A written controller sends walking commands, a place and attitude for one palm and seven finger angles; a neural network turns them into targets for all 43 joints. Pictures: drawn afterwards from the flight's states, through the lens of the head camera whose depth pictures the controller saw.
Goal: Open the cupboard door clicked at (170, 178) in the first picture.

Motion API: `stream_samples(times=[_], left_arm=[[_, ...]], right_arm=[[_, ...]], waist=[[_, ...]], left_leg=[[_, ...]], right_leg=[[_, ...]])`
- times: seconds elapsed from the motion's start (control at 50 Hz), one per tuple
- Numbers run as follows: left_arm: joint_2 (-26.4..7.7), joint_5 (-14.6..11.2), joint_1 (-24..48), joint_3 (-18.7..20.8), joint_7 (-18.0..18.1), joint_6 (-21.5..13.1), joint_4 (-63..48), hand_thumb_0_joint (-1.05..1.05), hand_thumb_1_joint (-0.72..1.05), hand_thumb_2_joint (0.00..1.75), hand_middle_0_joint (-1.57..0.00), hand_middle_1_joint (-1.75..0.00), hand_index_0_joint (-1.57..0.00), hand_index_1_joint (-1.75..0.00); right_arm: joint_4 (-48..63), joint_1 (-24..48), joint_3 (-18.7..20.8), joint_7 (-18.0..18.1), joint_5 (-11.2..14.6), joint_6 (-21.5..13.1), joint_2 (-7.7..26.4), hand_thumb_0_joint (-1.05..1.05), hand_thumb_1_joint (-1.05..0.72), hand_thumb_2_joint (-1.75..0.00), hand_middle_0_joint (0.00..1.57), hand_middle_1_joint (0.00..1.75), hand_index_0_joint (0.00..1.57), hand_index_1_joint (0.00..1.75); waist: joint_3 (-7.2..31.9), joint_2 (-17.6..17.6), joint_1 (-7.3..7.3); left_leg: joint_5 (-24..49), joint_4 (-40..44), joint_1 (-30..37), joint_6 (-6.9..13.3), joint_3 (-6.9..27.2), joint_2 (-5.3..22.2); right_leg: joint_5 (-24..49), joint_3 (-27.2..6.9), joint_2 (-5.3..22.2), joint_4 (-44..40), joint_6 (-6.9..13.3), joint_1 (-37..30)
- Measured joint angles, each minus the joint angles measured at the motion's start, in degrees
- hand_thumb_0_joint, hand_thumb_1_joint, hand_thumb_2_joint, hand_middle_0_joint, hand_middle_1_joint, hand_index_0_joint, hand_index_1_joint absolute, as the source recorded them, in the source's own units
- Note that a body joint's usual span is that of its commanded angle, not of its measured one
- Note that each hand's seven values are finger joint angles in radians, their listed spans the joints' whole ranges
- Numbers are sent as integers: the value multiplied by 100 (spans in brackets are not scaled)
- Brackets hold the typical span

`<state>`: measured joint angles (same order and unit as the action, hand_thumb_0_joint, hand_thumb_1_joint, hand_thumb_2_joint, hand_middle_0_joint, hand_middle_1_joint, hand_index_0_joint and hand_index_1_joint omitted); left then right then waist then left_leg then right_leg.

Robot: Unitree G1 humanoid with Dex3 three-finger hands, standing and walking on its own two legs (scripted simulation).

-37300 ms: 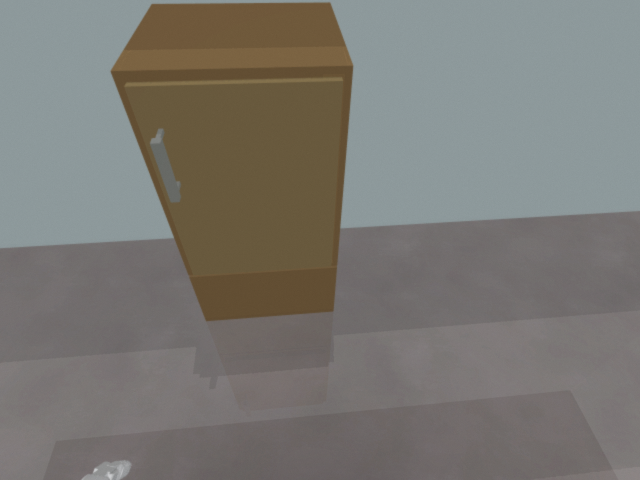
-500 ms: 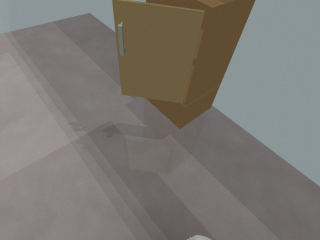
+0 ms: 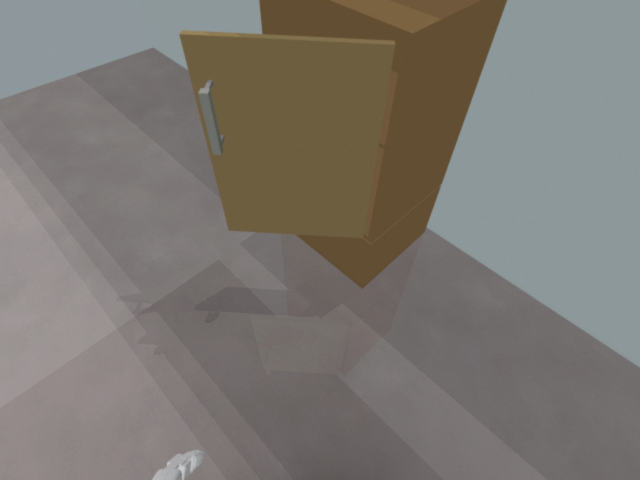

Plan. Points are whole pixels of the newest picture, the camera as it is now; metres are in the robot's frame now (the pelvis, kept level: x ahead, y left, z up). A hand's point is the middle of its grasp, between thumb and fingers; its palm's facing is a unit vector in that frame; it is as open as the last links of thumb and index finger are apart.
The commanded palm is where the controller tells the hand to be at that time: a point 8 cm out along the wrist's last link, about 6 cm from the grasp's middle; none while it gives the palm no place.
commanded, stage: take the last steps up to it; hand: left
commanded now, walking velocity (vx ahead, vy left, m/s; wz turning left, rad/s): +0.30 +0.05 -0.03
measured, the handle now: (213, 118) +0.83 +0.27 -0.03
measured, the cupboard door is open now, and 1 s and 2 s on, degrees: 42 42 42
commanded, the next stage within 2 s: come to a stop and stand still in 0.48 s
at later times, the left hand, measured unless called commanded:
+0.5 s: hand out of the picture +0.14 +0.25 -0.17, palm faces +0.04 -0.99 -0.14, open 7.4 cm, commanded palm none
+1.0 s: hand (191, 346) +0.34 +0.24 -0.16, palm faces -0.02 -0.98 -0.18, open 7.3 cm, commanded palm none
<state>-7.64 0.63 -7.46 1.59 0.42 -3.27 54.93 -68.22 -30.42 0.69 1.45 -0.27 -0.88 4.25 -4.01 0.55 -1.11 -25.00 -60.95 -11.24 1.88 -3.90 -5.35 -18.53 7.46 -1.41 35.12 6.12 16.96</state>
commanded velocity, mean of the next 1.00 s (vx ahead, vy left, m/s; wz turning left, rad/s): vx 0.04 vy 0.03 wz -0.03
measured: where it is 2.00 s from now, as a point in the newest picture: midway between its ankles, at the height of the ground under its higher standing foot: (294, 479)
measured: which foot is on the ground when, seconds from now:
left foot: up 0.00-0.34, down 0.36-1.00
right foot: down 0.00-0.36, up 0.38-0.70, down 0.72-1.00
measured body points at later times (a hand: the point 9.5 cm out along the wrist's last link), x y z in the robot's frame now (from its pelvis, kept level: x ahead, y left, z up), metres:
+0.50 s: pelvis +0.18 +0.08 +0.01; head +0.22 +0.10 +0.45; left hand +0.14 +0.30 -0.16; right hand +0.28 -0.14 -0.13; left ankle +0.23 +0.18 -0.72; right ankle +0.10 -0.03 -0.64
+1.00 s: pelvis +0.24 +0.07 +0.01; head +0.27 +0.08 +0.46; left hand +0.35 +0.29 -0.15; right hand +0.22 -0.16 -0.15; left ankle +0.23 +0.18 -0.72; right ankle +0.26 -0.05 -0.72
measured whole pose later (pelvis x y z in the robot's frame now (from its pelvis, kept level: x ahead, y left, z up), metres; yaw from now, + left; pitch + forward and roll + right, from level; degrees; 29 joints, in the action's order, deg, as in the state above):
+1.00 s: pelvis +0.24 +0.07 +0.01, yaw -3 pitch -1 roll +1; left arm -9.3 0.5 -7.3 1.8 2.1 0.9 58.3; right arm -63.5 -15.7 1.8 1.7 -0.8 2.2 7.8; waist -4.0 2.5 -0.6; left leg -18.4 -30.7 -11.2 0.4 -5.8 1.0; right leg -15.6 5.0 3.5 33.6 0.4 16.6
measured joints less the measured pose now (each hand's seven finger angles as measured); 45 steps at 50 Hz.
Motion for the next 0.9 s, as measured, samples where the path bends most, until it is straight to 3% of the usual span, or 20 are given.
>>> stream_samples(times=[0.06, 0.16, 0.24, 0.32, 0.36, 0.44, 0.5, 0.6, 0.68, 0.72, 0.76, 0.84, 0.9], left_arm=[[-28, -54, -392, 190, 168, -40, 162, -2, 94, 90, -20, -30, -20, -30], [-206, 37, -940, 191, 118, -68, 561, -2, 96, 90, -20, -29, -20, -29], [-119, 68, -1280, 122, 12, -67, 806, -1, 94, 90, -20, -29, -20, -29], [-70, 90, -1560, 94, -26, -24, 972, 0, 92, 90, -20, -29, -20, -29], [-36, 72, -1726, 80, -33, 19, 1040, 0, 92, 90, -20, -29, -20, -29], [-105, 38, -1509, 60, -5, 193, 1109, 1, 91, 90, -20, -29, -20, -29], [-140, 68, -1153, 91, -26, 239, 949, 1, 91, 90, -20, -29, -20, -29], [-181, 105, -574, 146, -3, 251, 548, 1, 92, 90, -20, -29, -20, -29], [-333, 83, -261, 156, 7, 235, 362, 1, 94, 90, -20, -29, -20, -29], [-402, 81, -202, 136, 15, 204, 296, 1, 93, 90, -20, -29, -20, -29], [-380, 84, -172, 99, 42, 167, 331, 1, 93, 90, -20, -29, -19, -29], [-241, 54, -99, -47, 68, 241, 405, 0, 92, 90, -20, -29, -20, -29], [-167, 31, -9, -61, 120, 293, 391, 0, 91, 90, -20, -29, -20, -29]], right_arm=[[288, 526, 94, -72, -83, 72, 117, 1, -91, -90, 20, 30, 20, 30], [757, 1434, 196, -72, -176, 54, 340, 2, -93, -90, 20, 30, 20, 30], [877, 1880, 282, -145, -117, -7, 684, 3, -95, -90, 20, 30, 20, 30], [935, 2237, 266, -200, -105, -84, 780, 2, -94, -90, 20, 30, 19, 29], [1009, 2361, 227, -196, -131, -200, 787, 2, -94, -90, 20, 30, 19, 29], [1150, 2488, 119, -117, -162, -315, 537, 1, -92, -90, 20, 30, 20, 30], [1136, 2349, 35, -48, -154, -307, 369, 1, -92, -90, 20, 30, 20, 30], [1061, 2066, 144, 50, -121, -303, 481, -2, -97, -90, 20, 30, 20, 30], [859, 1806, 108, 37, -154, -135, 544, -2, -95, -90, 20, 30, 20, 30], [738, 1664, 85, 35, -133, -36, 516, -1, -94, -90, 20, 30, 20, 30], [609, 1620, 81, 19, -82, 78, 531, 0, -93, -90, 20, 30, 20, 30], [513, 1534, 109, -2, -24, 233, 548, 0, -92, -90, 20, 30, 20, 30], [454, 1501, 100, -2, -8, 298, 481, 1, -92, -90, 20, 30, 20, 30]], waist=[[23, -94, -19], [59, -70, 33], [35, -82, 228], [-12, 39, 439], [-1, 70, 475], [-129, 291, 451], [-123, 252, 404], [-44, 109, 266], [10, 27, 141], [55, 64, 119], [91, -29, 99], [109, -209, -101], [49, -112, -89]], left_leg=[[420, -926, -1112, -64, 286, 463], [938, 258, -1996, -282, 455, 1106], [1210, 1554, -1961, -358, 307, 1176], [1278, 2510, -1528, -309, 37, 950], [1693, 3022, -1148, -199, -90, 842], [1187, 2570, -980, 10, -334, 758], [1182, 2942, -621, -10, -430, 742], [1289, 3518, -191, 46, -532, 665], [1121, 3464, -74, -27, -521, 661], [910, 3213, -90, -101, -531, 647], [695, 2962, -125, -191, -539, 743], [426, 2838, -131, -322, -224, 757], [510, 2836, -111, -354, -119, 740]], right_leg=[[154, 28, -60, -444, -133, -359], [231, -90, 15, -1106, -222, -868], [55, -147, 180, -1279, -416, -1221], [-348, -185, 374, -1106, -648, -1487], [-718, -252, 453, -494, -706, -1372], [-1173, -541, 491, 2470, -492, -174], [-795, -438, 531, 3168, -523, 549], [-329, -369, 655, 2163, -611, 998], [109, -349, 620, 777, -675, 648], [692, -376, 593, -27, -692, 259], [384, -380, 500, -154, -602, 126], [262, -220, 412, -186, -510, 4], [256, -168, 403, -193, -510, -49]])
